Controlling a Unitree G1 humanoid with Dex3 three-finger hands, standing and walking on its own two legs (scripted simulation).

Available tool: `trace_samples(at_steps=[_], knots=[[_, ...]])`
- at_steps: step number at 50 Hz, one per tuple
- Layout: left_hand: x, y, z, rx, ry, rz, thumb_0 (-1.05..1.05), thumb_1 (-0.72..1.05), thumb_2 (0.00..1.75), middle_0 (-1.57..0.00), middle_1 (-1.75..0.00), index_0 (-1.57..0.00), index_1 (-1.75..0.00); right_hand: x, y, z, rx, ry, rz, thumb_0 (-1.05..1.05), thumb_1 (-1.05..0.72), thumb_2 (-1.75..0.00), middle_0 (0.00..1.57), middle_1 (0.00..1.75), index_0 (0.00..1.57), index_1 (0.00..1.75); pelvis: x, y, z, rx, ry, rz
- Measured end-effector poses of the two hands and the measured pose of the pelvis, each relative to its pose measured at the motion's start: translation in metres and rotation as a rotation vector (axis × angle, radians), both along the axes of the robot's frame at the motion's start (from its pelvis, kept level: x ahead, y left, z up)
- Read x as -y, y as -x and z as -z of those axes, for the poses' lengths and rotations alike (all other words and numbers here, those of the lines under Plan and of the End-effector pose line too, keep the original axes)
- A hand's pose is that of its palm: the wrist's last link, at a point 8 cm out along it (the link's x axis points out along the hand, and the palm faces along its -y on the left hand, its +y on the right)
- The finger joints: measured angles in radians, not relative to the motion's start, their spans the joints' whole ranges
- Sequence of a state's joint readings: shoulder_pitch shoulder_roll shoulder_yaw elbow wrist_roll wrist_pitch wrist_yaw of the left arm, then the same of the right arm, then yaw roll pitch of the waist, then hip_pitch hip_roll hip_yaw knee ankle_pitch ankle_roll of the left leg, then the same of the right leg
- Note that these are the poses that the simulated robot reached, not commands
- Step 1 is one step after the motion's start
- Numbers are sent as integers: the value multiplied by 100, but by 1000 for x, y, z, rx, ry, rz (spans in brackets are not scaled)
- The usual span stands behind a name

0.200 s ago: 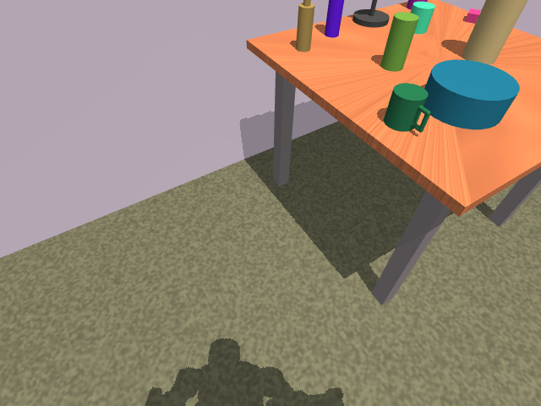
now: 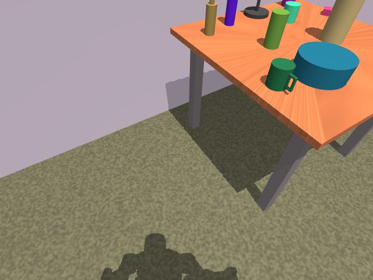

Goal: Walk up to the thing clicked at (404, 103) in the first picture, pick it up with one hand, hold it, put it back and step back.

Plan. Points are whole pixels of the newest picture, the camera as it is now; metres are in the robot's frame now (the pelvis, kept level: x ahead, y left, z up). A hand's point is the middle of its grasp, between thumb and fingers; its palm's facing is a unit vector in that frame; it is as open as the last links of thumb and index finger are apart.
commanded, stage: stand
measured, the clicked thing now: (282, 77) +0.80 -0.36 -0.01
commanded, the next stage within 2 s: walk up in 0.92 s
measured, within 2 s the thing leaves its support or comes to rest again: neither
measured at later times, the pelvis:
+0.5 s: pelvis +0.00 +0.00 +0.00, yaw +0 degrees
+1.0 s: pelvis +0.01 +0.00 +0.00, yaw -2 degrees
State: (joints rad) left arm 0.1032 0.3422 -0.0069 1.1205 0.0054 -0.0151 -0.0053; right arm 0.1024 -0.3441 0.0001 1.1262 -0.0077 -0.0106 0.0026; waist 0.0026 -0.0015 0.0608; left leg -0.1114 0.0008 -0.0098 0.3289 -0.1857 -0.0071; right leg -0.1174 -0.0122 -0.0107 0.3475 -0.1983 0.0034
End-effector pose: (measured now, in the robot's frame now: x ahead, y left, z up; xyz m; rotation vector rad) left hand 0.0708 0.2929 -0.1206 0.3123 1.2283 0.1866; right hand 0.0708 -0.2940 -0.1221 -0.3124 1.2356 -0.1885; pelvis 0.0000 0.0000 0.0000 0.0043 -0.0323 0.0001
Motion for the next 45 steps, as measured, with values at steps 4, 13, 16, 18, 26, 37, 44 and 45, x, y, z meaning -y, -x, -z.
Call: trace_samples(at_steps=[4,13,16,18,26,37,44,45], knots=[[1,-3,0,8,0,1,1,90,90,-21,-30,-20,-30,1,-3,-1,7,2,0,0,-91,-90,20,30,21,30,1,-1,0,2,1,0],[2,-6,-2,21,0,1,1,90,90,-21,-30,-20,-30,2,-5,-2,14,3,-1,0,-91,-90,20,30,21,30,2,0,-1,5,2,-1],[2,-5,-1,20,0,0,1,90,90,-21,-30,-20,-30,3,-3,-3,11,3,0,0,-91,-90,20,30,21,30,2,0,-1,5,2,-1],[2,-4,-1,17,1,-1,1,90,90,-21,-30,-20,-30,3,-1,-2,7,3,0,0,-91,-90,20,30,21,30,2,0,-1,5,3,-1],[0,1,-1,1,-2,-3,1,90,90,-21,-30,-20,-30,2,5,-1,-7,3,3,0,-91,-90,20,30,21,30,2,0,-1,4,1,1],[-1,2,-1,-6,-4,-5,1,90,90,-21,-30,-20,-30,2,6,-1,-14,3,4,0,-91,-90,20,30,21,30,2,0,-1,2,1,3],[-1,1,-2,-6,-5,-4,1,90,90,-21,-30,-20,-30,3,5,-1,-15,3,2,0,-91,-90,20,30,21,30,2,-2,-1,1,0,3],[-1,0,-2,-6,-5,-4,1,90,90,-21,-30,-20,-30,3,4,-1,-15,3,2,0,-91,-90,20,30,21,30,2,-2,-1,1,0,2]])
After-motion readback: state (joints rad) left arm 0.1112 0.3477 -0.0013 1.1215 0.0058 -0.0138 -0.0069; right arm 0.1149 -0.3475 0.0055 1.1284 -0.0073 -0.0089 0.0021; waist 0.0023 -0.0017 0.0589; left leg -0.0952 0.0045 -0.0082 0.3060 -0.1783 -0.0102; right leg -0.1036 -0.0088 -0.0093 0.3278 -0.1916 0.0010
